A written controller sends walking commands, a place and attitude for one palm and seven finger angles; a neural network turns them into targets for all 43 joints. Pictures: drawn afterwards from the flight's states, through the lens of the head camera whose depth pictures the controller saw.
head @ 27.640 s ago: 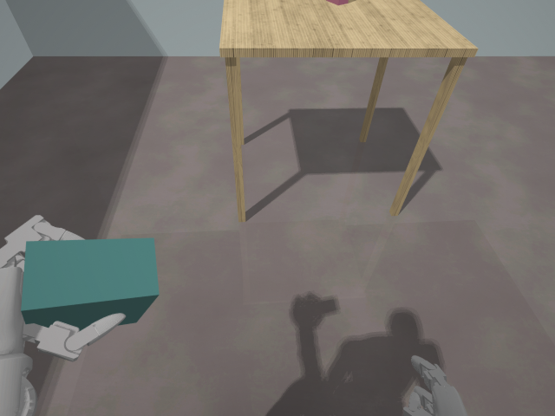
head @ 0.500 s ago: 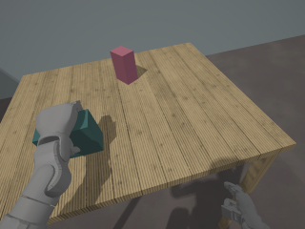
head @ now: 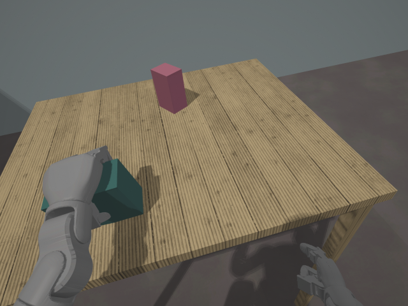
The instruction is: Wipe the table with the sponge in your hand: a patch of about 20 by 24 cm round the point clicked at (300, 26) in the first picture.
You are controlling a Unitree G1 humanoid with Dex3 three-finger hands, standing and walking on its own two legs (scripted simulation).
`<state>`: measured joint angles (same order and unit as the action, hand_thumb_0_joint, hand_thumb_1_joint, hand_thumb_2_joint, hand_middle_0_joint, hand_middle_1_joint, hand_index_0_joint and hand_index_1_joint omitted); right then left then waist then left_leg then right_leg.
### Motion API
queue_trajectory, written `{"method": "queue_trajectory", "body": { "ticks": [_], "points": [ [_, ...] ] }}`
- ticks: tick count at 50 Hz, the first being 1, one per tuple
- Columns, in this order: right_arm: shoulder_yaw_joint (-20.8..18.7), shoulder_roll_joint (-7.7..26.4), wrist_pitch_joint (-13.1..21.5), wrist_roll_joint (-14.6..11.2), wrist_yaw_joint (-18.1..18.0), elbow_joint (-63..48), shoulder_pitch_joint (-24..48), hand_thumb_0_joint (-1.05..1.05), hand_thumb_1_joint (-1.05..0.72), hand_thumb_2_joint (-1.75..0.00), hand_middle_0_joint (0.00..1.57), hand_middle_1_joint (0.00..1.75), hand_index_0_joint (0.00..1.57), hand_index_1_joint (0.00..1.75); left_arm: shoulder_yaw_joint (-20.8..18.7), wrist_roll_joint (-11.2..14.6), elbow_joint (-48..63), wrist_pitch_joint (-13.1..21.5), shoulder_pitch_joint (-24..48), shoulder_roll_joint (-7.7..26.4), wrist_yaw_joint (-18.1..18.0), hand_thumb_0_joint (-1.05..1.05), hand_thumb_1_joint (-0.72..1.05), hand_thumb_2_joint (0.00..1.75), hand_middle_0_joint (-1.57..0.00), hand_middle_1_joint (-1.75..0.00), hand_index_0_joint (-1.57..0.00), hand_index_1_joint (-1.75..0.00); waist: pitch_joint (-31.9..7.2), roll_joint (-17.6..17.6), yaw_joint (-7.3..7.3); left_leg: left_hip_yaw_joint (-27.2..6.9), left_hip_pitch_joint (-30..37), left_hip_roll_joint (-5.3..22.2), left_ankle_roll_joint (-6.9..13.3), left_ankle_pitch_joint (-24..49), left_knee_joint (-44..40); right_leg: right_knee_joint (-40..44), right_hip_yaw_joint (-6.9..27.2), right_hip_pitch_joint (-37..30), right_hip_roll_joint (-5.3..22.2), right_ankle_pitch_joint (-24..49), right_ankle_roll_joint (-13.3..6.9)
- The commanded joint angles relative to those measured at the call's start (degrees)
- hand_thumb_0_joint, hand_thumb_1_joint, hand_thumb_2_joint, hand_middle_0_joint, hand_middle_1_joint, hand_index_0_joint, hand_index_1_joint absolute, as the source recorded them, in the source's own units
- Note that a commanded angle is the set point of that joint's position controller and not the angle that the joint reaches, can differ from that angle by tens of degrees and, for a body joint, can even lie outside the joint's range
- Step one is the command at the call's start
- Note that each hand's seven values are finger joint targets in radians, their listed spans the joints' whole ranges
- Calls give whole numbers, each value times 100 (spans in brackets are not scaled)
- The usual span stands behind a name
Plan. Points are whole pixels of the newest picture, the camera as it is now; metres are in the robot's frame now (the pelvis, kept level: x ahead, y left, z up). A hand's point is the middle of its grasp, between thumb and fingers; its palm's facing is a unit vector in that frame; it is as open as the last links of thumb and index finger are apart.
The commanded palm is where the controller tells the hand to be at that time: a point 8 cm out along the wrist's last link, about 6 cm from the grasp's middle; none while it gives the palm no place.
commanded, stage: slide across to the third lane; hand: left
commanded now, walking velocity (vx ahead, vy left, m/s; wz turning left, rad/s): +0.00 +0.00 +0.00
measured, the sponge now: (102, 201) +0.27 +0.24 +0.10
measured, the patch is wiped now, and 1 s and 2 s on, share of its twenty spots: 0.70 0.70 0.90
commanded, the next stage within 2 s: wipe forward along the third lane in 0.78 s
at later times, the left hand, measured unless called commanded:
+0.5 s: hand (105, 190) +0.26 +0.22 +0.14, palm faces +0.15 -0.10 -0.98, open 10.1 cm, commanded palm +0.23 +0.18 +0.19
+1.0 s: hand (144, 185) +0.27 +0.15 +0.15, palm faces +0.16 -0.18 -0.97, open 10.1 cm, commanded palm +0.25 +0.14 +0.19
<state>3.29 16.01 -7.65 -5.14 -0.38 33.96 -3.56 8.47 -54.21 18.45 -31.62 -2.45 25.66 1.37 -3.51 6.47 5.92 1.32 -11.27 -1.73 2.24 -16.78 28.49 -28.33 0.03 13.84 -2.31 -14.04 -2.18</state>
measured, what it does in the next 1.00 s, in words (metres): stands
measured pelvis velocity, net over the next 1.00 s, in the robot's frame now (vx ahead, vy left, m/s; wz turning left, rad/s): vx -0.02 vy -0.03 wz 0.00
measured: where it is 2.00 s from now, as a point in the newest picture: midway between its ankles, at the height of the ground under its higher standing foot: outside the picture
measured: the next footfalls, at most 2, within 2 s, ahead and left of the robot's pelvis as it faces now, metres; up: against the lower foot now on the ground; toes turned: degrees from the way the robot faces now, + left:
none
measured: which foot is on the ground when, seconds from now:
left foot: down 0.00-1.00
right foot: down 0.00-1.00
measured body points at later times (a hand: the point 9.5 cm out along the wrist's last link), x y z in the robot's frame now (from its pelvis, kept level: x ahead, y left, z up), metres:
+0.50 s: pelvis -0.01 -0.01 +0.00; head -0.03 -0.06 +0.45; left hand +0.25 +0.22 +0.20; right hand +0.24 -0.20 -0.08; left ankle -0.02 +0.09 -0.74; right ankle +0.01 -0.10 -0.74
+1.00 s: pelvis -0.02 -0.03 +0.00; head -0.05 -0.08 +0.45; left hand +0.26 +0.15 +0.20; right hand +0.23 -0.21 -0.08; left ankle -0.02 +0.09 -0.74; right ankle +0.01 -0.10 -0.74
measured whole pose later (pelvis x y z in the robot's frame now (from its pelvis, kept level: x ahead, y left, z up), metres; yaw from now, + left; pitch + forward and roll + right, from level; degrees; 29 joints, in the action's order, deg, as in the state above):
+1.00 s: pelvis -0.02 -0.03 +0.00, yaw +0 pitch -4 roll +1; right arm 4.5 14.3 -7.5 -4.8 -0.3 36.5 -0.9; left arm 19.6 -52.1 11.0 -34.5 9.7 20.9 2.0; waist -2.0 6.5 6.3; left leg 0.4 -7.8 -0.2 -0.1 -13.9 25.3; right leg -26.1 -0.9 10.8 -3.8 -11.8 -4.6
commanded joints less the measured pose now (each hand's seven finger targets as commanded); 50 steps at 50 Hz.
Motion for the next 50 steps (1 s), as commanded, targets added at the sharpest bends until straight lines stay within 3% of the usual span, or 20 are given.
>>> {"method": "queue_trajectory", "body": {
  "ticks": [1, 4, 6, 8, 14, 16, 18, 19, 20, 23, 25, 27, 28, 29, 31, 33, 44, 46, 48, 50],
  "points": [
    [-173, 440, 355, -3, 32, -1100, 1327, 0, -90, -90, 20, 30, 20, 30, 94, 484, 284, -51, -202, 78, 232, 0, 10, 130, -120, -160, -120, -160, -383, -990, 92, -269, -205, 103, 33, 1308, -410, 320, 157, -549, 16, 1048, -110],
    [-171, 414, 369, 6, 53, -1220, 1376, 0, -90, -90, 20, 30, 20, 30, 26, 488, 677, -47, -308, 137, 193, 0, 10, 130, -120, -160, -120, -160, -624, -973, 141, -247, -201, 83, 64, 1358, -360, 274, 202, -708, 36, 1079, -115],
    [-164, 438, 326, 4, 35, -1093, 1356, 0, -90, -90, 20, 30, 20, 30, 87, 492, 451, -65, -154, 97, 183, 0, 10, 130, -120, -160, -120, -160, -337, -957, 51, -250, -232, 104, 31, 1284, -389, 331, 194, -521, 17, 1037, -109],
    [-150, 409, 365, -8, 3, -1147, 1507, 0, -90, -90, 20, 30, 20, 30, -16, 437, 695, -85, 191, 275, 157, 0, 10, 130, -120, -160, -120, -160, -440, -969, 42, -289, -126, 115, 60, 1159, -397, 377, 370, -466, -25, 810, -150],
    [-122, 362, 493, 4, -46, -1169, 1382, 0, -90, -90, 20, 30, 20, 30, 508, 400, 730, -94, 1135, -37, 198, 0, 10, 130, -120, -160, -120, -160, -624, -812, -22, -271, -51, 76, 93, 1139, -399, 398, 210, -530, 57, 695, -131],
    [-144, 393, 495, 11, -58, -1036, 1373, 0, -90, -90, 20, 30, 20, 30, 598, 377, 378, -93, 1069, -123, 236, 0, 10, 130, -120, -160, -120, -160, -452, -849, -38, -290, -17, 94, 82, 1111, -459, 446, 177, -457, 35, 695, -122],
    [-104, 352, 567, -29, -62, -1096, 1574, 0, -90, -90, 20, 30, 20, 30, 511, 344, 526, -79, 1445, 53, 265, 0, 10, 130, -120, -160, -120, -160, -496, -914, -48, -338, 10, 95, 95, 985, -469, 468, 387, -477, 18, 547, -170],
    [-104, 349, 598, 10, -71, -1089, 1427, 0, -90, -90, 20, 30, 20, 30, 596, 300, 560, -61, 1694, 37, 270, 0, 10, 130, -120, -160, -120, -160, -671, -898, -32, -294, 24, 72, 99, 1087, -453, 442, 217, -561, 76, 589, -142],
    [-102, 341, 611, -4, -63, -1028, 1480, 0, -90, -90, 20, 30, 20, 30, 825, 312, 368, -42, 1734, -188, 294, 0, 10, 130, -120, -160, -120, -160, -532, -864, -88, -321, 51, 84, 74, 1059, -502, 471, 179, -456, 63, 534, -135],
    [-99, 308, 679, -29, -47, -1065, 1651, 0, -90, -90, 20, 30, 20, 30, 728, 296, 541, 0, 1995, -50, 302, 0, 10, 130, -120, -160, -120, -160, -678, -871, -28, -373, 139, 94, 88, 988, -558, 463, 317, -561, 18, 458, -187],
    [-111, 308, 699, 7, -10, -948, 1515, 0, -90, -90, 20, 30, 20, 30, 948, 256, 313, 26, 2086, -236, 286, 0, 10, 130, -120, -160, -120, -160, -644, -794, -40, -353, 158, 84, 49, 1140, -574, 468, 161, -547, 54, 586, -180],
    [-133, 326, 629, 30, 9, -922, 1526, 0, -90, -90, 20, 30, 20, 30, 736, 311, 413, 25, 1923, -80, 266, 0, 10, 130, -120, -160, -120, -160, -662, -940, 53, -307, 142, 74, 56, 1204, -611, 500, 157, -707, 60, 751, -153],
    [-96, 293, 657, 6, 16, -987, 1727, 0, -90, -90, 20, 30, 20, 30, 594, 273, 557, 6, 2104, 63, 222, 0, 10, 130, -120, -160, -120, -160, -739, -1003, 61, -338, 151, 76, 60, 1150, -610, 509, 387, -773, 29, 661, -207],
    [-98, 281, 662, 53, 28, -987, 1588, 0, -90, -90, 20, 30, 20, 30, 641, 235, 680, 20, 2268, 24, 180, 0, 10, 130, -120, -160, -120, -160, -948, -929, 93, -267, 166, 54, 57, 1338, -577, 456, 247, -910, 81, 828, -186],
    [-125, 284, 573, 52, 80, -900, 1604, 0, -90, -90, 20, 30, 20, 30, 740, 328, 522, 2, 1943, -181, 148, 0, 10, 130, -120, -160, -120, -160, -679, -908, 87, -252, 176, 78, 27, 1391, -623, 524, 206, -832, 58, 938, -180],
    [-99, 255, 543, 25, 83, -972, 1815, 0, -90, -90, 20, 30, 20, 30, 474, 333, 732, -21, 2073, 81, 73, 0, 10, 130, -120, -160, -120, -160, -719, -895, 121, -269, 191, 87, 36, 1304, -649, 547, 425, -879, 17, 804, -224],
    [-86, 225, 410, 42, 63, -948, 1720, 0, -90, -90, 20, 30, 20, 30, 855, 325, 455, -117, 2548, -259, -71, 0, 10, 130, -120, -160, -120, -160, -778, -783, 6, -93, 208, 35, 40, 1086, -601, 737, 455, -839, 87, 388, -183],
    [-103, 289, 347, 40, 20, -779, 1664, 0, -90, -90, 20, 30, 20, 30, 723, 288, -69, -166, 2615, -125, -88, 0, 10, 130, -120, -160, -120, -160, -526, -970, -72, -82, 139, 40, 20, 909, -620, 869, 512, -667, 75, 186, -160],
    [-70, 274, 358, 3, -31, -864, 1810, 0, -90, -90, 20, 30, 20, 30, 506, 230, 14, -176, 2972, 155, -112, 0, 10, 130, -120, -160, -120, -160, -674, -873, -57, -111, 157, 18, 29, 798, -645, 885, 715, -716, 64, -17, -202],
    [-95, 261, 382, 19, -42, -794, 1702, 0, -90, -90, 20, 30, 20, 30, 782, 177, -347, -202, 2958, -140, -105, 0, 10, 130, -120, -160, -120, -160, -742, -891, -67, -65, 172, 7, 26, 954, -612, 833, 526, -746, 94, 187, -176]
  ]
}}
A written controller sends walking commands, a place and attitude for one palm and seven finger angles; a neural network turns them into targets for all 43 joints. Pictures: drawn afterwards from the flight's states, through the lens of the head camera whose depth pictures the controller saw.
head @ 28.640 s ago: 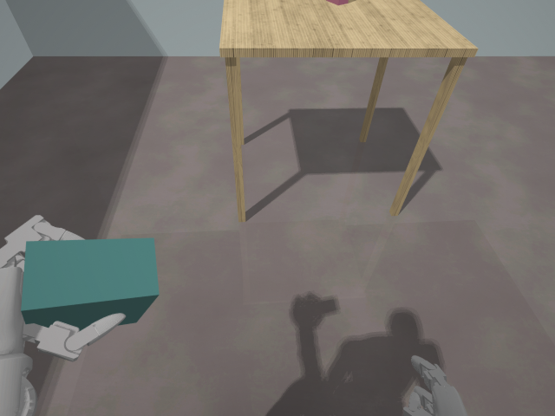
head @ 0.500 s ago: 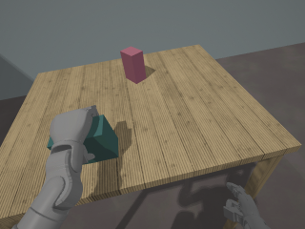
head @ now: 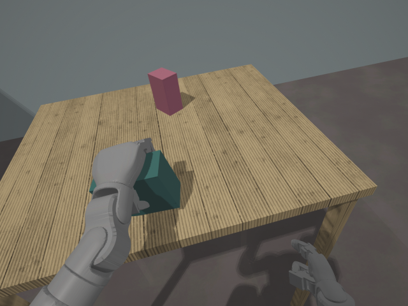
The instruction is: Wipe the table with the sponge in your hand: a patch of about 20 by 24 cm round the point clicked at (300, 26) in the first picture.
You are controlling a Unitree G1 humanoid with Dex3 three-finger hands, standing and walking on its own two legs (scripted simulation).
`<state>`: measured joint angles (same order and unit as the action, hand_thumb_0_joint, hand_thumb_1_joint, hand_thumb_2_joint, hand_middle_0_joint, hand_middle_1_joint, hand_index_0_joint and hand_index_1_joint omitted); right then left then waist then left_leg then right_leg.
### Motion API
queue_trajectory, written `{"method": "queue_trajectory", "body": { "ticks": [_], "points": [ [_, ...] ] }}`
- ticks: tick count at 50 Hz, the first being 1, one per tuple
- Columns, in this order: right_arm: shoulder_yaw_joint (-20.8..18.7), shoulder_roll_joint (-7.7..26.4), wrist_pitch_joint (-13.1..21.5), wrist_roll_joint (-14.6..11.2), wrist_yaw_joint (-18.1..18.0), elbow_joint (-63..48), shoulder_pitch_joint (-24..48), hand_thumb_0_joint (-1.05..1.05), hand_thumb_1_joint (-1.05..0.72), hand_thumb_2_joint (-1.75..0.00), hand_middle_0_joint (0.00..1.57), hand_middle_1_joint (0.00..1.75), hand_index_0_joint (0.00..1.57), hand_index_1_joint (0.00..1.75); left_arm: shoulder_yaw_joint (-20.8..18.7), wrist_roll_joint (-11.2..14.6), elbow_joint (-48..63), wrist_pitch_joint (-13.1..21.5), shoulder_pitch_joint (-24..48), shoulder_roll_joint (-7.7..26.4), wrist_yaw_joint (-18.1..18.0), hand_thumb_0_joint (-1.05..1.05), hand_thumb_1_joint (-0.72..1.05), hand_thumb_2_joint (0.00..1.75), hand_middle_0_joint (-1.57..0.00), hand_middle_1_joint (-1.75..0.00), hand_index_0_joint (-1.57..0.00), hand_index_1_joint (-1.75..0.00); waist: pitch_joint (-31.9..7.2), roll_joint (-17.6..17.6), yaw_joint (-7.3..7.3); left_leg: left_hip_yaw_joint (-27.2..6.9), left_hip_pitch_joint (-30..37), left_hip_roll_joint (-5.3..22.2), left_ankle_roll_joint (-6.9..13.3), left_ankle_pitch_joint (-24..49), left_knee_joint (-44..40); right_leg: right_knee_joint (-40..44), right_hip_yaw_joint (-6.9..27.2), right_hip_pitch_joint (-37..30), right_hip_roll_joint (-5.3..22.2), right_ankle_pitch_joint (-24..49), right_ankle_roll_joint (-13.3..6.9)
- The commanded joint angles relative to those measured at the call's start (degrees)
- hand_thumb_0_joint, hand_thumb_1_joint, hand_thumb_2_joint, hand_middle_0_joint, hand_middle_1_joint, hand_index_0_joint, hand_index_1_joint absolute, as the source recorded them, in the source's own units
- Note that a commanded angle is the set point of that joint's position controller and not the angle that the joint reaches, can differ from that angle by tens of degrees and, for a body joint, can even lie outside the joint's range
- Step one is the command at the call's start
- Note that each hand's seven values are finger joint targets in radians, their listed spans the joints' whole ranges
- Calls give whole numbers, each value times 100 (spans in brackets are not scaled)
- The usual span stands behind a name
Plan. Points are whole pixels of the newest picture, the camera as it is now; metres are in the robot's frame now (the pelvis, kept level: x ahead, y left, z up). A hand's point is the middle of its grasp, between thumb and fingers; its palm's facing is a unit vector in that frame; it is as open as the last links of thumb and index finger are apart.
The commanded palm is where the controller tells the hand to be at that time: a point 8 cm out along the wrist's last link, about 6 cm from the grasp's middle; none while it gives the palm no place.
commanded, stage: wipe forward along the third lane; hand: left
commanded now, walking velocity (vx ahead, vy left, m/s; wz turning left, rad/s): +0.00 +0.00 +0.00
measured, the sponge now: (143, 191) +0.30 +0.18 +0.10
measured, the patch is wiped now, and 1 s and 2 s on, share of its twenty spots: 0.70 0.90 0.95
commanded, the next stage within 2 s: wipe back along the third lane in 1.60 s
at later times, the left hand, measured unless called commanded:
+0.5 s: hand (140, 162) +0.35 +0.19 +0.14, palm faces +0.03 -0.05 -1.00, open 10.1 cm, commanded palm +0.32 +0.20 +0.17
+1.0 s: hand (140, 149) +0.39 +0.21 +0.14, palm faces -0.02 -0.01 -1.00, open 10.0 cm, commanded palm +0.37 +0.22 +0.16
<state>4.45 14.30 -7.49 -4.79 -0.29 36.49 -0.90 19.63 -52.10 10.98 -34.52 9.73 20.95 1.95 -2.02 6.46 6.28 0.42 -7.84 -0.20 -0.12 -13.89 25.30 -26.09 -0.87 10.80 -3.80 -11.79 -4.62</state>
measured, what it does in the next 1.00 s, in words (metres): stands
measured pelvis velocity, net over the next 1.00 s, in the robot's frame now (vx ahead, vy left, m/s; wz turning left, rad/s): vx -0.01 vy -0.02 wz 0.01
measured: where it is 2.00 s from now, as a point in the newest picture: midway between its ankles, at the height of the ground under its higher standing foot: outside the picture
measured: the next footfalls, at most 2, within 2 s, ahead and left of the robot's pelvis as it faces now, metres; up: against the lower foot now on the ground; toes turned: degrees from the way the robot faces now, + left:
none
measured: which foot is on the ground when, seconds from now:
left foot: down 0.00-1.00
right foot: down 0.00-1.00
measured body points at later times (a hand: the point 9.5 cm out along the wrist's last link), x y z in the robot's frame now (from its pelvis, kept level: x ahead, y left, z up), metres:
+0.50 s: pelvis -0.01 -0.02 +0.00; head -0.04 -0.07 +0.44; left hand +0.34 +0.19 +0.19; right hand +0.21 -0.24 -0.09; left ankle +0.00 +0.12 -0.74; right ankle +0.03 -0.07 -0.74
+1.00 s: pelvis -0.01 -0.02 +0.00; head -0.02 -0.06 +0.44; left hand +0.38 +0.20 +0.19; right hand +0.18 -0.25 -0.12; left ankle +0.00 +0.12 -0.74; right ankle +0.03 -0.07 -0.74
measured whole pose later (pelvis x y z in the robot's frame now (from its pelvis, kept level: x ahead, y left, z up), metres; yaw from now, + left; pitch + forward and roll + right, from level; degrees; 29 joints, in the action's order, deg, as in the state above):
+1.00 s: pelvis -0.01 -0.02 +0.00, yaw +1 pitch +2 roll +1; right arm 3.0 16.1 -6.5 -5.3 -5.5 39.3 -7.0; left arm 14.4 -54.8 -34.6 -25.6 38.1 22.2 3.3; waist -5.5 4.6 1.6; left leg -0.7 -16.7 0.5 -0.1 -13.6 27.9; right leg -28.2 -2.0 19.3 -4.5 -11.2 -5.9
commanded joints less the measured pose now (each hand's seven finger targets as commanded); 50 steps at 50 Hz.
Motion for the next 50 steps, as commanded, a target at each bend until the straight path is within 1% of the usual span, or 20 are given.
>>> {"method": "queue_trajectory", "body": {
  "ticks": [1, 3, 4, 5, 8, 10, 12, 13, 14, 18, 20, 26, 28, 31, 33, 35, 36, 41, 44, 50],
  "points": [
    [-212, 450, 348, -5, -53, -1016, 1416, 0, -90, -90, 20, 30, 20, 30, -329, -22, 294, 74, 1764, 324, -148, 0, 10, 130, -120, -160, -120, -160, -818, -880, -99, 34, -206, -152, 264, 661, -301, 623, 609, -457, 251, 58, 78],
    [-181, 467, 336, -26, -115, -1040, 1527, 0, -90, -90, 20, 30, 20, 30, -706, -47, 98, 11, 1887, 711, -157, 0, 10, 130, -120, -160, -120, -160, -753, -1089, -67, 11, -263, -153, 283, 482, -308, 722, 835, -416, 250, -259, 65],
    [-179, 456, 356, -14, -135, -1006, 1455, 0, -90, -90, 20, 30, 20, 30, -490, -102, -61, -10, 2216, 532, -149, 0, 10, 130, -120, -160, -120, -160, -829, -1051, -148, 74, -313, -180, 284, 501, -270, 701, 749, -461, 304, -227, 94],
    [-197, 470, 358, -25, -147, -948, 1418, 0, -90, -90, 20, 30, 20, 30, -481, -94, -319, -24, 2106, 501, -127, 0, 10, 130, -120, -160, -120, -160, -717, -1146, -152, 55, -343, -170, 272, 473, -282, 733, 732, -398, 299, -279, 110],
    [-174, 508, 339, -38, -219, -953, 1485, 0, -90, -90, 20, 30, 20, 30, -732, -138, -599, -77, 2421, 822, -98, 0, 10, 130, -120, -160, -120, -160, -717, -1051, -136, 49, -389, -191, 269, 280, -297, 813, 921, -347, 309, -590, 90],
    [-199, 526, 360, -26, -251, -861, 1373, 0, -90, -90, 20, 30, 20, 30, -575, -204, -1112, -123, 2527, 682, -63, 0, 10, 130, -120, -160, -120, -160, -712, -1135, -177, 87, -473, -201, 264, 328, -249, 789, 829, -360, 351, -530, 127],
    [-206, 546, 327, -26, -262, -840, 1396, 0, -90, -90, 20, 30, 20, 30, -522, -223, -1309, -152, 2669, 667, 0, 0, 10, 130, -120, -160, -120, -160, -726, -936, -171, 108, -512, -219, 245, 278, -260, 781, 814, -360, 370, -522, 140],
    [-188, 545, 356, -42, -273, -896, 1411, 0, -90, -90, 20, 30, 20, 30, -715, -248, -1324, -141, 2757, 893, 8, 0, 10, 130, -120, -160, -120, -160, -836, -1025, -146, 57, -512, -221, 262, 240, -256, 794, 938, -383, 363, -665, 111],
    [-197, 556, 380, -19, -296, -881, 1371, 0, -90, -90, 20, 30, 20, 30, -550, -282, -1523, -166, 2913, 771, 31, 0, 10, 130, -120, -160, -120, -160, -872, -1063, -185, 111, -594, -232, 270, 279, -195, 755, 901, -452, 416, -603, 142],
    [-222, 614, 392, -22, -338, -820, 1286, 0, -90, -90, 20, 30, 20, 30, -920, -242, -1923, -114, 2931, 1151, 110, 0, 10, 130, -120, -160, -120, -160, -975, -1203, -175, 44, -697, -237, 258, 300, -134, 751, 1079, -533, 432, -478, 158],
    [-232, 612, 412, -18, -358, -801, 1185, 0, -90, -90, 20, 30, 20, 30, -705, -216, -2129, -16, 2936, 878, 155, 0, 10, 130, -120, -160, -120, -160, -862, -1128, -223, 86, -741, -226, 265, 326, -105, 720, 943, -434, 455, -367, 185],
    [-293, 690, 440, -4, -430, -741, 899, 0, -90, -90, 20, 30, 20, 30, -823, -237, -2644, 300, 3011, 984, 183, 0, 10, 130, -120, -160, -120, -160, -827, -1242, -281, 64, -870, -220, 259, 249, -15, 759, 1056, -299, 478, -441, 190],
    [-298, 675, 444, -25, -424, -809, 883, 0, -90, -90, 20, 30, 20, 30, -858, -233, -2511, 400, 3136, 991, 162, 0, 10, 130, -120, -160, -120, -160, -1015, -1181, -275, 20, -834, -221, 279, 295, -57, 672, 1007, -314, 444, -252, 165],
    [-316, 724, 425, -22, -448, -712, 753, 0, -90, -90, 20, 30, 20, 30, -733, -241, -2927, 445, 3205, 873, 128, 0, 10, 130, -120, -160, -120, -160, -800, -1268, -332, 64, -939, -205, 268, 183, -53, 712, 907, -155, 458, -369, 208],
    [-325, 726, 435, -29, -460, -713, 717, 0, -90, -90, 20, 30, 20, 30, -902, -262, -2921, 514, 3390, 1066, 98, 0, 10, 130, -120, -160, -120, -160, -1003, -1216, -320, 32, -926, -214, 272, 220, -44, 689, 998, -223, 444, -294, 185],
    [-336, 730, 427, -28, -476, -679, 636, 0, -90, -90, 20, 30, 20, 30, -730, -267, -3139, 532, 3429, 878, 74, 0, 10, 130, -120, -160, -120, -160, -954, -1307, -370, 82, -991, -206, 268, 215, -19, 666, 907, -191, 468, -236, 220],
    [-351, 747, 417, -19, -486, -656, 604, 0, -90, -90, 20, 30, 20, 30, -828, -249, -3248, 541, 3369, 989, 57, 0, 10, 130, -120, -160, -120, -160, -955, -1320, -351, 81, -1025, -210, 261, 192, 4, 680, 963, -221, 481, -242, 229],
    [-333, 779, 383, -41, -542, -559, 487, 0, -90, -90, 20, 30, 20, 30, -714, -327, -3939, 609, 3901, 1013, 67, 0, 10, 130, -120, -160, -120, -160, -729, -1286, -478, 92, -1182, -192, 244, -45, -16, 778, 935, 138, 481, -847, 257],
    [-346, 789, 395, -27, -558, -551, 320, 0, -90, -90, 20, 30, 20, 30, -875, -391, -4313, 754, 4115, 1217, 43, 0, 10, 130, -120, -160, -120, -160, -927, -1273, -468, 66, -1244, -186, 249, -33, 9, 706, 861, 114, 475, -862, 244],
    [-362, 776, 346, -37, -546, -584, 161, 0, -90, -90, 20, 30, 20, 30, -813, -398, -4598, 995, 4366, 1117, -25, 0, 10, 130, -120, -160, -120, -160, -1124, -1166, -488, 71, -1307, -181, 256, 15, 2, 624, 785, 44, 477, -513, 244]
  ]
}}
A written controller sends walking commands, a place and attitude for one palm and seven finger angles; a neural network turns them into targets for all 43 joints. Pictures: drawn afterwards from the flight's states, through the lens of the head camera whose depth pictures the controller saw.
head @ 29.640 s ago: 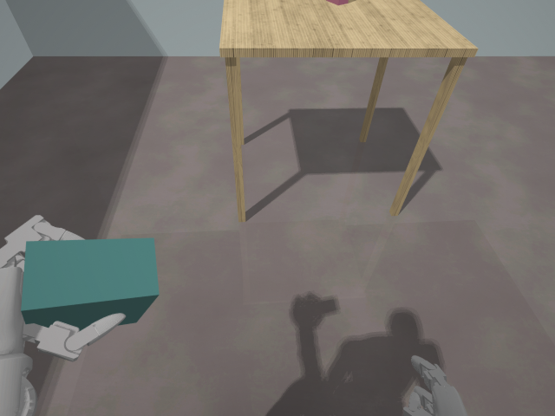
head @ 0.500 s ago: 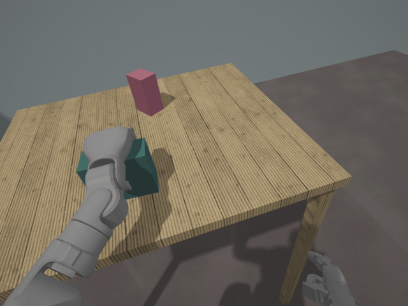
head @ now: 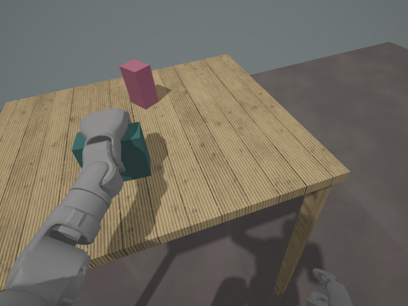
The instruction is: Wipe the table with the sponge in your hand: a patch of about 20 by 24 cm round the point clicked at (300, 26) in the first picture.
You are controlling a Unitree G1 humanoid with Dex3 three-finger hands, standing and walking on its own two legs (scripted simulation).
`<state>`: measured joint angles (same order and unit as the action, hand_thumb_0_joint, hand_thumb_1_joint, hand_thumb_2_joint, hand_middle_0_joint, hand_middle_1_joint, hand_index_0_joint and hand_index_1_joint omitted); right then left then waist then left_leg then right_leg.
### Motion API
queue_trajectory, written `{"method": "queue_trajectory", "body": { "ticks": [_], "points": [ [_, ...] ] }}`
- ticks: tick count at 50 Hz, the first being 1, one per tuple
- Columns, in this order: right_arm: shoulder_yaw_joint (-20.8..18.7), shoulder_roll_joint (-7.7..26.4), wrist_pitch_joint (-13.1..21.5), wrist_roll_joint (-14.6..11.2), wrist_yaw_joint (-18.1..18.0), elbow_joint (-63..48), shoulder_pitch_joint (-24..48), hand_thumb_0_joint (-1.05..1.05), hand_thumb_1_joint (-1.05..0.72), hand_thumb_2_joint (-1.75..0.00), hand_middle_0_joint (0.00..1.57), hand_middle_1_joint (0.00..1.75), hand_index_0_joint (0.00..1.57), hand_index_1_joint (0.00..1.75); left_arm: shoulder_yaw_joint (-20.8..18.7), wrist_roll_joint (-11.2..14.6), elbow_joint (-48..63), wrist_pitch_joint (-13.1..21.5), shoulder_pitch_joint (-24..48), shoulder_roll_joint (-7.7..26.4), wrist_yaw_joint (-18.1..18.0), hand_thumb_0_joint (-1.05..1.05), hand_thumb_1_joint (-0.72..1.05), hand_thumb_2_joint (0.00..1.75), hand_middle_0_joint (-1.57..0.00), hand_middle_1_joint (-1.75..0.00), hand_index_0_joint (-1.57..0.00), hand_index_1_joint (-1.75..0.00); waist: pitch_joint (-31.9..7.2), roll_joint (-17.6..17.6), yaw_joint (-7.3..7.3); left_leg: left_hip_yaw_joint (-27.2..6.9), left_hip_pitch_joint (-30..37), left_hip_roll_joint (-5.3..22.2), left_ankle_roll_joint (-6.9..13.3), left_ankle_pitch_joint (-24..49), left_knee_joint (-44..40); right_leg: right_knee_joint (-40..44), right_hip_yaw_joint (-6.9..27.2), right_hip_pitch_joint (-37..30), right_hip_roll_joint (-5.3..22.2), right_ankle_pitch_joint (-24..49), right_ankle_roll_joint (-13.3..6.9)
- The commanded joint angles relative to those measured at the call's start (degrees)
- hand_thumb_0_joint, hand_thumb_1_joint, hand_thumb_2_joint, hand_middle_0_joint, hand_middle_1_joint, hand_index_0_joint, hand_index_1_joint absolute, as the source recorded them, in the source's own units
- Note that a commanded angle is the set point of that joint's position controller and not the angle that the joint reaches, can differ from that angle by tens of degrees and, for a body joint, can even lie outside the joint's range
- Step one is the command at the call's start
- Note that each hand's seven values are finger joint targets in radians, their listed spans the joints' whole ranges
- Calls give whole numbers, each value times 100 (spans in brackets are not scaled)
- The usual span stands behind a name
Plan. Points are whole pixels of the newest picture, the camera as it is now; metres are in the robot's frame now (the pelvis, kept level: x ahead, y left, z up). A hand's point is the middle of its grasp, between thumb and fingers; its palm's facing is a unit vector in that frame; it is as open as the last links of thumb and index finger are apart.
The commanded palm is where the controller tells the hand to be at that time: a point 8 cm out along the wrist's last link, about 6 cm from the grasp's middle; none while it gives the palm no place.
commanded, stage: wipe forward along the third lane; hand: left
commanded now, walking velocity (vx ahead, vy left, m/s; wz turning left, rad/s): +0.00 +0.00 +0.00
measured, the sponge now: (118, 160) +0.39 +0.22 +0.10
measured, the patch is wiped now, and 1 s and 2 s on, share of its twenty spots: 0.90 0.95 0.95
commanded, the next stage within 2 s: wipe back along the third lane in 0.60 s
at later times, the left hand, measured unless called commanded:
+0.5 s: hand (112, 131) +0.45 +0.24 +0.14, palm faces -0.05 -0.01 -1.00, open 10.0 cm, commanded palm +0.43 +0.25 +0.16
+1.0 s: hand (108, 129) +0.46 +0.26 +0.14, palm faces +0.05 -0.03 -1.00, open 10.0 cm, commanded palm +0.41 +0.25 +0.16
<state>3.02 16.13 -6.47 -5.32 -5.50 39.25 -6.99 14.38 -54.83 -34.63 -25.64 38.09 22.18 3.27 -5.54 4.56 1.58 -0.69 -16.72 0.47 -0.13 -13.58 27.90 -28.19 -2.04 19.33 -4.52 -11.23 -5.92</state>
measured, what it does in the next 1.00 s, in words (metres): shifts its weight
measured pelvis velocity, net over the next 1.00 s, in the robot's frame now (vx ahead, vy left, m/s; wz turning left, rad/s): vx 0.03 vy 0.04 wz -0.03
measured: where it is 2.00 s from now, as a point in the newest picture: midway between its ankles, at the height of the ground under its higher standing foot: outside the picture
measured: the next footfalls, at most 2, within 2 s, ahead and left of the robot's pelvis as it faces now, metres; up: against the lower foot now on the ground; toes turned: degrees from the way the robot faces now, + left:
none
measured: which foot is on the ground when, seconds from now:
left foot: down 0.00-1.00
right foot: down 0.00-1.00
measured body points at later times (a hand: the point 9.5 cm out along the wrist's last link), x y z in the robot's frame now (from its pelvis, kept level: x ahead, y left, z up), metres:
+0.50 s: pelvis +0.01 +0.02 +0.00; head +0.02 -0.01 +0.45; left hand +0.44 +0.24 +0.19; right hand +0.14 -0.24 -0.13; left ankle +0.01 +0.14 -0.74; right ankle +0.04 -0.05 -0.74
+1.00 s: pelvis +0.03 +0.04 +0.01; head +0.03 +0.02 +0.46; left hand +0.45 +0.25 +0.19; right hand +0.19 -0.21 -0.11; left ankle +0.01 +0.14 -0.74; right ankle +0.04 -0.05 -0.74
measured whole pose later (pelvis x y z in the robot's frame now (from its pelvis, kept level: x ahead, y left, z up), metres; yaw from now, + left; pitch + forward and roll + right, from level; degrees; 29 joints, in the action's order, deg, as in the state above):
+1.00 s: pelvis +0.03 +0.04 +0.01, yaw -1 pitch +6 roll +0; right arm 2.4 16.2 -10.5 -5.8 -3.6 39.0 -8.4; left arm 13.6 -54.9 -35.2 -26.3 39.0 22.1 -2.7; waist -6.8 3.9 0.6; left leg 1.4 -15.9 -1.0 1.7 -14.7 25.0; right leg -24.0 0.5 18.2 -3.2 -11.2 -2.7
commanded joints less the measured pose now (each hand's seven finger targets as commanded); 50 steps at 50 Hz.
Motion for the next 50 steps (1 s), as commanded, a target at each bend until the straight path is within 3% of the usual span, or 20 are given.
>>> {"method": "queue_trajectory", "body": {
  "ticks": [1, 2, 4, 8, 10, 17, 19, 21, 23, 25, 29, 34, 38, 42, 44, 46, 48, 49, 50],
  "points": [
    [-221, 599, 227, 12, -40, -831, 760, 0, -90, -90, 20, 30, 20, 30, -299, -144, -132, 124, 1673, 1042, -176, 0, 10, 130, -120, -160, -120, -160, -682, -987, -65, 196, -433, -238, 253, -84, -277, 877, 905, -720, 550, -707, 379],
    [-215, 601, 230, 4, -43, -822, 737, 0, -90, -90, 20, 30, 20, 30, -214, -146, -230, 148, 1858, 967, -186, 0, 10, 130, -120, -160, -120, -160, -561, -1045, -104, 184, -471, -237, 251, -158, -305, 902, 857, -612, 545, -821, 385],
    [-240, 623, 248, 18, -64, -772, 650, 0, -90, -90, 20, 30, 20, 30, -369, -149, -419, 219, 1966, 1147, -227, 0, 10, 130, -120, -160, -120, -160, -690, -1116, -113, 189, -478, -229, 263, -109, -277, 913, 922, -683, 552, -819, 390],
    [-238, 601, 226, 3, -59, -769, 587, 0, -90, -90, 20, 30, 20, 30, -370, -168, -529, 291, 2243, 1180, -267, 0, 10, 130, -120, -160, -120, -160, -826, -886, -109, 162, -484, -226, 258, -73, -351, 878, 854, -711, 532, -639, 357],
    [-262, 653, 213, 20, -61, -700, 460, 0, -90, -90, 20, 30, 20, 30, -448, -204, -805, 322, 2186, 1295, -292, 0, 10, 130, -120, -160, -120, -160, -837, -1083, -133, 187, -543, -227, 266, -49, -310, 874, 870, -788, 542, -549, 390],
    [-280, 661, 158, 29, -24, -681, 308, 0, -90, -90, 20, 30, 20, 30, -421, -232, -983, 449, 2336, 1263, -316, 0, 10, 130, -120, -160, -120, -160, -960, -859, -160, 197, -551, -224, 273, 114, -351, 775, 766, -895, 514, -14, 363],
    [-288, 670, 144, 30, -32, -685, 293, 0, -90, -90, 20, 30, 20, 30, -486, -227, -1068, 488, 2284, 1307, -322, 0, 10, 130, -120, -160, -120, -160, -1003, -1021, -165, 192, -555, -222, 295, 150, -370, 755, 728, -913, 488, 26, 378],
    [-292, 685, 123, 33, -20, -673, 258, 0, -90, -90, 20, 30, 20, 30, -519, -230, -1102, 499, 2331, 1358, -345, 0, 10, 130, -120, -160, -120, -160, -925, -919, -169, 210, -544, -219, 294, 144, -390, 776, 698, -855, 481, 58, 375],
    [-288, 688, 129, 21, -30, -648, 237, 0, -90, -90, 20, 30, 20, 30, -556, -234, -1121, 538, 2655, 1446, -354, 0, 10, 130, -120, -160, -120, -160, -995, -1032, -227, 166, -567, -211, 301, 167, -433, 777, 678, -850, 465, 80, 372],
    [-296, 695, 119, 25, -18, -628, 188, 0, -90, -90, 20, 30, 20, 30, -463, -271, -1287, 519, 2533, 1316, -378, 0, 10, 130, -120, -160, -120, -160, -925, -907, -220, 198, -523, -216, 296, 129, -449, 783, 617, -745, 446, -4, 372],
    [-305, 699, 121, 50, -23, -567, 85, 0, -90, -90, 20, 30, 20, 30, -509, -290, -1420, 558, 2809, 1394, -433, 0, 10, 130, -120, -160, -120, -160, -1137, -897, -269, 194, -453, -212, 308, 334, -443, 728, 580, -847, 435, 340, 364],
    [-290, 715, 85, 52, -18, -579, 79, 0, -90, -90, 20, 30, 20, 30, -587, -292, -1547, 552, 2772, 1513, -419, 0, 10, 130, -120, -160, -120, -160, -1164, -912, -240, 187, -471, -202, 306, 398, -482, 720, 547, -910, 427, 430, 359],
    [-317, 650, 48, 47, 59, -780, 206, 0, -90, -90, 20, 30, 20, 30, -392, -204, -1069, 583, 2129, 970, -364, 0, 10, 130, -120, -160, -120, -160, -1441, -790, -75, 184, -242, -206, 309, 795, -482, 634, 463, -1083, 410, 984, 289],
    [-317, 673, -28, 25, 131, -872, 414, 0, -90, -90, 20, 30, 20, 30, -453, -65, -559, 372, 1400, 895, -441, 0, 10, 130, -120, -160, -120, -160, -1295, -923, 47, 210, -158, -193, 316, 905, -478, 622, 442, -1168, 390, 1166, 292],
    [-312, 676, -63, -5, 138, -895, 589, 0, -90, -90, 20, 30, 20, 30, -405, 17, -370, 171, 1270, 804, -441, 0, 10, 130, -120, -160, -120, -160, -1162, -1070, 38, 208, -122, -183, 323, 917, -500, 628, 417, -1156, 383, 1149, 305],
    [-284, 683, -113, -30, 159, -931, 741, 0, -90, -90, 20, 30, 20, 30, -423, 74, -59, -85, 1117, 852, -435, 0, 10, 130, -120, -160, -120, -160, -1168, -976, 93, 209, -44, -190, 306, 981, -530, 626, 385, -1207, 373, 1143, 293],
    [-264, 632, -138, -60, 184, -1026, 985, 0, -90, -90, 20, 30, 20, 30, -250, 189, 346, -329, 1111, 596, -383, 0, 10, 130, -120, -160, -120, -160, -1185, -842, 109, 199, 96, -177, 302, 1172, -562, 616, 325, -1217, 372, 1285, 269],
    [-249, 660, -159, -64, 198, -986, 972, 0, -90, -90, 20, 30, 20, 30, -322, 171, 315, -453, 921, 703, -380, 0, 10, 130, -120, -160, -120, -160, -1141, -853, 130, 182, 135, -166, 288, 1192, -559, 584, 293, -1212, 353, 1244, 265],
    [-228, 635, -172, -75, 214, -1028, 1049, 0, -90, -90, 20, 30, 20, 30, -142, 196, 428, -571, 821, 469, -339, 0, 10, 130, -120, -160, -120, -160, -1091, -876, 128, 188, 177, -165, 281, 1220, -570, 585, 252, -1189, 344, 1263, 261]
  ]
}}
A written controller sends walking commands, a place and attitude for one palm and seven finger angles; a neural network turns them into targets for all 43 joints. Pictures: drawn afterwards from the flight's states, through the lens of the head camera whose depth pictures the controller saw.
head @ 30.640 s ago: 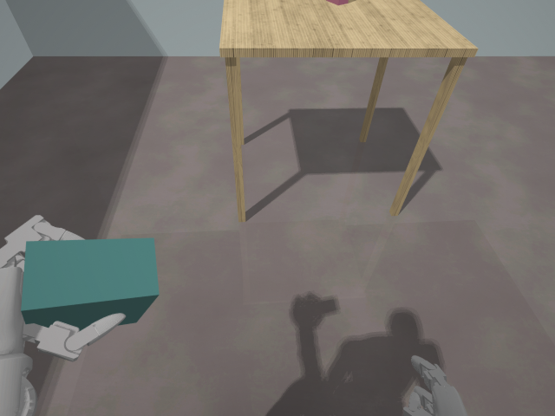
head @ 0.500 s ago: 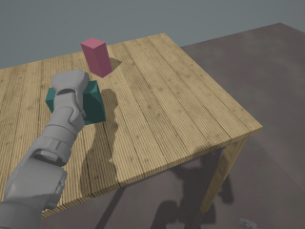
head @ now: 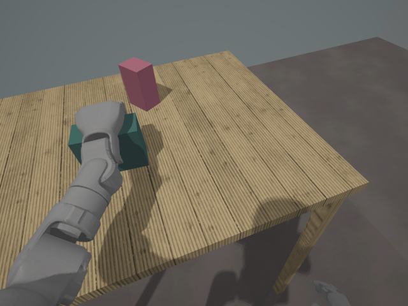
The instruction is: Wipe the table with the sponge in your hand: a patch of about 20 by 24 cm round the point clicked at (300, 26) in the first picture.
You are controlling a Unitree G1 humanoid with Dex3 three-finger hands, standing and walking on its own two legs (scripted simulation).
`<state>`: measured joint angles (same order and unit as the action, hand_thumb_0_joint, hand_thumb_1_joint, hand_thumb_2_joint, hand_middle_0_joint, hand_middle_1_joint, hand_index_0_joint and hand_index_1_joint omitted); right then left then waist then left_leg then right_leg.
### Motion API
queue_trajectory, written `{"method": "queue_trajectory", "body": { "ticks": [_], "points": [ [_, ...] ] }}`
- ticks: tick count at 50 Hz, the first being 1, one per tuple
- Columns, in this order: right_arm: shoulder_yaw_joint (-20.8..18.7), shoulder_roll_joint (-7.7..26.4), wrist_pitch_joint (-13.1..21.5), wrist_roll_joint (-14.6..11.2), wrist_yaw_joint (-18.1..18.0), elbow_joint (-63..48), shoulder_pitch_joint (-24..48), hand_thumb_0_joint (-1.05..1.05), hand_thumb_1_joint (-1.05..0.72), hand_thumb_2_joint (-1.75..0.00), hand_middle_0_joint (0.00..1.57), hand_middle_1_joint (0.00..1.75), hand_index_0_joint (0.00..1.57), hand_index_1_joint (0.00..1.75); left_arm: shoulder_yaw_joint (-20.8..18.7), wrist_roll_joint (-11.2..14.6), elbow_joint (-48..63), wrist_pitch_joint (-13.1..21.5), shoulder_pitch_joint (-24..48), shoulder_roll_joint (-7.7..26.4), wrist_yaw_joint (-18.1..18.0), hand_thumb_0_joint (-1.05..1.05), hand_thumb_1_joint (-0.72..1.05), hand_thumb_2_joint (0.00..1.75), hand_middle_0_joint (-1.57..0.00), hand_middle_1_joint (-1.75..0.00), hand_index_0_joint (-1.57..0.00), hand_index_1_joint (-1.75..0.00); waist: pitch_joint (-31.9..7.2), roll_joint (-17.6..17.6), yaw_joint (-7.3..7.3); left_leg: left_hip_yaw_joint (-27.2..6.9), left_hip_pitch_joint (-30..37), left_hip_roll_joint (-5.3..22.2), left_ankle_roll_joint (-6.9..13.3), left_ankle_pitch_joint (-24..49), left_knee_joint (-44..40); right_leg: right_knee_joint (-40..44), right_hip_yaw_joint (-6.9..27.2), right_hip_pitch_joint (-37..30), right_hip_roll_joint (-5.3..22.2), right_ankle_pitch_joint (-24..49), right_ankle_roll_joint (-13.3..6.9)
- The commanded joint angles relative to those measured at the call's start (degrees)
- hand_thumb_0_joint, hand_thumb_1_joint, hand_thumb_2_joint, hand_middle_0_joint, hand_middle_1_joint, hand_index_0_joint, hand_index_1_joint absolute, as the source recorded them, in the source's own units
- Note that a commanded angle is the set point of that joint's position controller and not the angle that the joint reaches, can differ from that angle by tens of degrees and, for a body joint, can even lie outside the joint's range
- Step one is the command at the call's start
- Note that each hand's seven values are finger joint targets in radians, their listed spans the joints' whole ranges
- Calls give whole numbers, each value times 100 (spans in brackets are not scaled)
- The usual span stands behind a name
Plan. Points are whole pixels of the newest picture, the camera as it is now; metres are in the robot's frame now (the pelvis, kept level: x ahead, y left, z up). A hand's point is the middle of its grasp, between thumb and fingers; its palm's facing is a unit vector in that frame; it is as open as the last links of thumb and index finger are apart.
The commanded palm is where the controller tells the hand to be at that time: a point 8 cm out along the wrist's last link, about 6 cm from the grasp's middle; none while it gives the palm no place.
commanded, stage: wipe back along the third lane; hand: left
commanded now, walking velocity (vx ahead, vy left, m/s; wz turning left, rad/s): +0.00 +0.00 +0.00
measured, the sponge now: (114, 151) +0.41 +0.23 +0.09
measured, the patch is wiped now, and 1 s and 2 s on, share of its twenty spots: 0.95 0.95 1.00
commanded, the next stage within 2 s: slide back across to the middle lane in 1.32 s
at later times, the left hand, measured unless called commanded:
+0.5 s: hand (110, 150) +0.38 +0.21 +0.13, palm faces +0.13 -0.06 -0.99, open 10.0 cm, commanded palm +0.32 +0.19 +0.15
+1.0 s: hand (119, 171) +0.32 +0.18 +0.14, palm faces +0.20 -0.15 -0.97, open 10.0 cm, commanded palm +0.26 +0.17 +0.15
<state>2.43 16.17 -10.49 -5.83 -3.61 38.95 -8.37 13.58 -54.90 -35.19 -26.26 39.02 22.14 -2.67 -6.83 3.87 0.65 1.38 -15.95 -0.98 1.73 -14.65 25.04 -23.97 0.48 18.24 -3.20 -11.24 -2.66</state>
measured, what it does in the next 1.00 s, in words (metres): stands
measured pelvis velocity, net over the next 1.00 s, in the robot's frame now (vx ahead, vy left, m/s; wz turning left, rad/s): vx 0.01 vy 0.00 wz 0.01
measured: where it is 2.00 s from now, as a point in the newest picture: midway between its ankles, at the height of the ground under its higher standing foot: outside the picture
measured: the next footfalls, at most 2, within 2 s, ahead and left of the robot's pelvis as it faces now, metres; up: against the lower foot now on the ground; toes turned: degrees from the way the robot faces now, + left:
none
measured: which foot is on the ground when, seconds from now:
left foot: down 0.00-1.00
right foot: down 0.00-1.00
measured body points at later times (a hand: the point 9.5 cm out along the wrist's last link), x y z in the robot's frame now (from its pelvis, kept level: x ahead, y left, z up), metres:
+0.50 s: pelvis +0.02 +0.02 +0.00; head +0.01 -0.02 +0.44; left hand +0.36 +0.21 +0.19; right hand +0.25 -0.18 -0.10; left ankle -0.02 +0.10 -0.74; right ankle +0.01 -0.09 -0.74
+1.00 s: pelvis +0.01 +0.00 -0.01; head -0.02 -0.05 +0.44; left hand +0.30 +0.18 +0.19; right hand +0.24 -0.19 -0.09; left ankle -0.02 +0.10 -0.74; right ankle +0.01 -0.09 -0.74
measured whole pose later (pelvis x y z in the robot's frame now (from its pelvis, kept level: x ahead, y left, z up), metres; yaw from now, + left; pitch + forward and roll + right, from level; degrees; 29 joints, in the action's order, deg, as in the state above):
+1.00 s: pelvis +0.01 +0.00 -0.01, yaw +0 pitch +0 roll +0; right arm 4.7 14.7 -14.5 -6.1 3.0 34.5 -1.7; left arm 20.4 -55.0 5.8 -37.8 13.7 18.7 -0.8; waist -5.6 6.2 5.0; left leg 1.0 -11.1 -1.2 1.5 -18.1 29.1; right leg -29.4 -0.1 13.9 -3.0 -15.6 -3.0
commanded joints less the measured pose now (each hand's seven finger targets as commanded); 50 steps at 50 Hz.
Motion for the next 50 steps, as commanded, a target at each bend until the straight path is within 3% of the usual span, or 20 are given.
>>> {"method": "queue_trajectory", "body": {
  "ticks": [1, 3, 7, 8, 9, 10, 16, 18, 20, 21, 24, 26, 29, 33, 38, 42, 43, 44, 48, 50],
  "points": [
    [-171, 622, 223, -23, 41, -1017, 1227, 0, -90, -90, 20, 30, 20, 30, 6, 215, 667, -593, 697, 384, 288, 0, 10, 130, -120, -160, -120, -160, -1023, -770, 206, -10, 191, -18, 93, 1384, -255, 161, 9, -1088, 207, 1335, -64],
    [-145, 582, 216, -27, 68, -1123, 1387, 0, -90, -90, 20, 30, 20, 30, 58, 270, 1069, -723, 599, 272, 359, 0, 10, 130, -120, -160, -120, -160, -1211, -740, 246, -43, 306, -15, 96, 1659, -225, 71, -23, -1218, 195, 1619, -98],
    [-97, 551, 182, -34, 146, -1180, 1476, 0, -90, -90, 20, 30, 20, 30, 196, 279, 1499, -932, 228, 121, 463, 0, 10, 130, -120, -160, -120, -160, -1096, -837, 244, -48, 410, -6, 73, 1842, -145, -23, -70, -1243, 170, 1893, -94],
    [-81, 508, 179, -46, 163, -1242, 1573, 0, -90, -90, 20, 30, 20, 30, 351, 332, 1669, -959, 284, -94, 525, 0, 10, 130, -120, -160, -120, -160, -1064, -835, 221, -72, 424, 12, 81, 1940, -156, -36, -111, -1215, 169, 1943, -112],
    [-70, 530, 170, -50, 176, -1197, 1553, 0, -90, -90, 20, 30, 20, 30, 249, 299, 1627, -1001, 135, 59, 527, 0, 10, 130, -120, -160, -120, -160, -948, -831, 239, -87, 464, 30, 64, 1885, -145, -55, -129, -1126, 149, 1815, -108],
    [-49, 508, 170, -48, 197, -1214, 1583, 0, -90, -90, 20, 30, 20, 30, 463, 275, 1741, -1040, 208, -153, 561, 0, 10, 130, -120, -160, -120, -160, -900, -758, 211, -93, 500, 23, 57, 1952, -133, -78, -151, -1070, 141, 1866, -122],
    [-39, 458, 171, -39, 349, -1261, 1677, 0, -90, -90, 20, 30, 20, 30, 650, 218, 2250, -1119, -151, -357, 613, 0, 10, 130, -120, -160, -120, -160, -1042, -612, 280, -165, 653, 47, 25, 2418, 31, -300, -178, -1100, 101, 2189, -184],
    [-56, 416, 193, -40, 447, -1379, 1782, 0, -90, -90, 20, 30, 20, 30, 814, 294, 2581, -1129, -502, -658, 632, 0, 10, 130, -120, -160, -120, -160, -1163, -578, 333, -215, 686, 74, 26, 2715, 85, -374, -207, -1153, 88, 2311, -203],
    [-55, 438, 198, -35, 530, -1363, 1761, 0, -90, -90, 20, 30, 20, 30, 699, 304, 2685, -1170, -919, -506, 603, 0, 10, 130, -120, -160, -120, -160, -1110, -682, 383, -208, 638, 86, 17, 2679, 131, -435, -216, -1183, 74, 2353, -178],
    [-46, 434, 184, -35, 555, -1381, 1822, 0, -90, -90, 20, 30, 20, 30, 835, 300, 2854, -1208, -897, -603, 622, 0, 10, 130, -120, -160, -120, -160, -1026, -745, 355, -188, 592, 76, 22, 2587, 125, -420, -205, -1175, 79, 2357, -168],
    [-46, 432, 132, -37, 584, -1399, 1884, 0, -90, -90, 20, 30, 20, 30, 752, 363, 3116, -1286, -973, -550, 611, 0, 10, 130, -120, -160, -120, -160, -898, -877, 350, -209, 510, 112, 30, 2339, 94, -434, -219, -1115, 74, 2130, -169],
    [-46, 411, 109, -44, 611, -1426, 1909, 0, -90, -90, 20, 30, 20, 30, 812, 389, 3355, -1289, -1165, -618, 609, 0, 10, 130, -120, -160, -120, -160, -890, -763, 387, -221, 563, 109, 26, 2385, 96, -461, -235, -1100, 60, 2092, -180],
    [-39, 406, 61, -34, 592, -1438, 1942, 0, -90, -90, 20, 30, 20, 30, 848, 399, 3490, -1335, -969, -620, 595, 0, 10, 130, -120, -160, -120, -160, -779, -896, 349, -202, 495, 107, 60, 1999, 54, -416, -222, -1030, 58, 1747, -174],
    [-36, 399, 25, -38, 588, -1451, 2016, 0, -90, -90, 20, 30, 20, 30, 892, 377, 3634, -1315, -938, -673, 568, 0, 10, 130, -120, -160, -120, -160, -677, -824, 332, -238, 475, 121, 57, 1763, 18, -399, -192, -933, 37, 1467, -213],
    [-37, 384, 19, -42, 624, -1506, 2074, 0, -90, -90, 20, 30, 20, 30, 689, 418, 3878, -1268, -1529, -494, 509, 0, 10, 130, -120, -160, -120, -160, -853, -837, 408, -180, 406, 72, 66, 1748, 88, -418, -45, -1219, 51, 1695, -192],
    [-27, 369, -39, -46, 641, -1535, 2090, 0, -90, -90, 20, 30, 20, 30, 884, 433, 4098, -1266, -1637, -635, 508, 0, 10, 130, -120, -160, -120, -160, -599, -802, 391, -169, 340, 64, 80, 1513, 61, -362, -48, -1091, 55, 1417, -166],
    [-40, 360, -34, -60, 645, -1560, 2150, 0, -90, -90, 20, 30, 20, 30, 663, 456, 4197, -1242, -1796, -463, 490, 0, 10, 130, -120, -160, -120, -160, -635, -841, 408, -183, 345, 83, 80, 1484, 48, -351, 13, -1137, 39, 1371, -180],
    [-17, 351, -26, -48, 647, -1601, 2142, 0, -90, -90, 20, 30, 20, 30, 848, 454, 4280, -1259, -1857, -605, 493, 0, 10, 130, -120, -160, -120, -160, -662, -748, 430, -139, 343, 48, 97, 1494, 75, -367, 2, -1198, 73, 1415, -161],
    [-34, 348, -50, -46, 664, -1624, 2184, 0, -90, -90, 20, 30, 20, 30, 588, 502, 4579, -1178, -2307, -386, 458, 0, 10, 130, -120, -160, -120, -160, -596, -870, 445, -145, 287, 46, 99, 1400, 70, -329, 149, -1271, 33, 1409, -152],
    [-18, 338, -55, -50, 657, -1634, 2173, 0, -90, -90, 20, 30, 20, 30, 656, 515, 4606, -1172, -2545, -448, 439, 0, 10, 130, -120, -160, -120, -160, -423, -887, 450, -111, 224, 35, 93, 1279, 68, -289, 171, -1232, 52, 1263, -122]
  ]
}}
